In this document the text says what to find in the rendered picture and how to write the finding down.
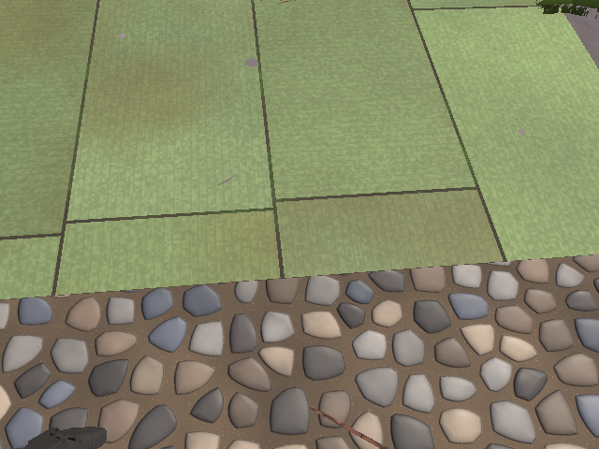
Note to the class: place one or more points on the robot left hand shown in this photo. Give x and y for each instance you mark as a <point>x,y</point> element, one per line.
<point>72,438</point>

